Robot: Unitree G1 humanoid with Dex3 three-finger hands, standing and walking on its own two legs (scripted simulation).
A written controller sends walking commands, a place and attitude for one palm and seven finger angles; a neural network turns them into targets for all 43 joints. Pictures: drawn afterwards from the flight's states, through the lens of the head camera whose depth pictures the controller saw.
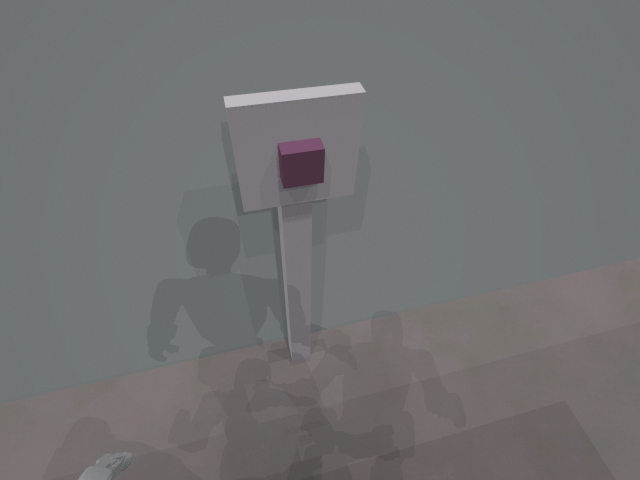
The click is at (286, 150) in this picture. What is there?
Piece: button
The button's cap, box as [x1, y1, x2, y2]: [278, 138, 324, 188]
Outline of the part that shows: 319,138 278,143 280,177 284,188 323,182 324,148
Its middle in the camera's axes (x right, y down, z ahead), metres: -0.03 -0.12 +0.60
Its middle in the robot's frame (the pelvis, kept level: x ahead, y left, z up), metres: +0.55 +0.06 +0.09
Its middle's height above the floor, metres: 0.86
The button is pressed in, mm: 0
